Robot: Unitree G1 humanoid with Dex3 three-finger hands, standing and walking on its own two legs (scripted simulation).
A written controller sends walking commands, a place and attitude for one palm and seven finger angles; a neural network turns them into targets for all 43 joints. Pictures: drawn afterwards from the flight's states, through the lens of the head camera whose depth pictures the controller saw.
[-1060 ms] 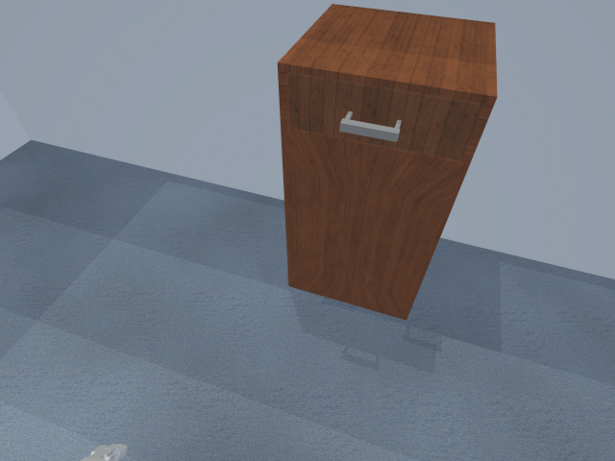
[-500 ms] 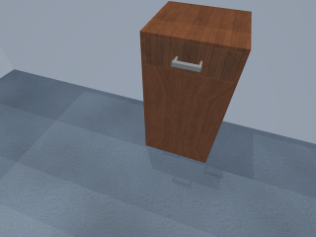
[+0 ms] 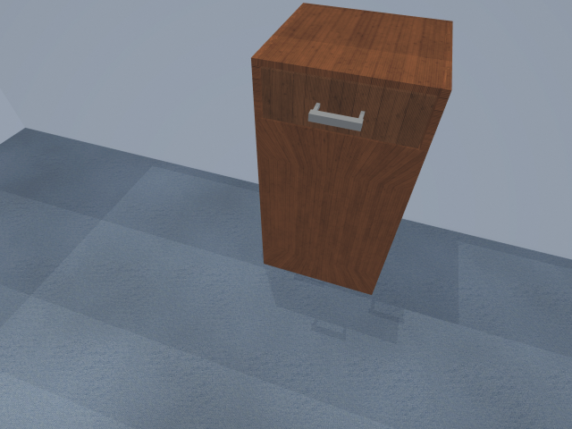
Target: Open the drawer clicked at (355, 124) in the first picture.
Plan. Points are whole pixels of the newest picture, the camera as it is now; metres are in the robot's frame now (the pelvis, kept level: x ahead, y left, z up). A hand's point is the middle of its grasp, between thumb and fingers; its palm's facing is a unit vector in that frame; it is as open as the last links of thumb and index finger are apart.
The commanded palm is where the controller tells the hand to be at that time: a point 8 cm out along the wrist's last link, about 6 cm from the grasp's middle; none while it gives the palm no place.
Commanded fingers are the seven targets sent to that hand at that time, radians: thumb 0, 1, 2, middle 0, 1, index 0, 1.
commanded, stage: look at it before walking up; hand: left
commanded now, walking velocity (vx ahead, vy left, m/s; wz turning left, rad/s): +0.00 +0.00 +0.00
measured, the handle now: (337, 115) +0.80 -0.08 +0.02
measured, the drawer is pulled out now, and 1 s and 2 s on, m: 0.00 0.00 0.00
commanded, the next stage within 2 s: turn to face it in 0.38 s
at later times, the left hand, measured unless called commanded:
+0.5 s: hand out of the picture +0.08 +0.25 -0.15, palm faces -0.03 -0.94 -0.33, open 7.3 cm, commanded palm none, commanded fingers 0.00 0.90 0.90 -0.20 -0.30 -0.20 -0.30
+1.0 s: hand out of the picture +0.07 +0.18 -0.18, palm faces -0.14 -0.96 -0.24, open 7.3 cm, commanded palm none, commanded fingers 0.00 0.90 0.90 -0.20 -0.30 -0.20 -0.30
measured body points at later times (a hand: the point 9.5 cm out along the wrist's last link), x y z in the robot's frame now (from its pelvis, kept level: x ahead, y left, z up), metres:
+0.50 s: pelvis +0.01 +0.00 +0.00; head +0.02 +0.00 +0.45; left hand +0.09 +0.29 -0.13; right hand +0.09 -0.30 -0.13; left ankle +0.00 +0.12 -0.75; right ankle +0.01 -0.12 -0.75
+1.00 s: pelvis -0.01 -0.01 -0.02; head +0.02 -0.03 +0.43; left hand +0.08 +0.23 -0.16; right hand +0.00 -0.27 -0.18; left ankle +0.00 +0.12 -0.74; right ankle +0.01 -0.12 -0.75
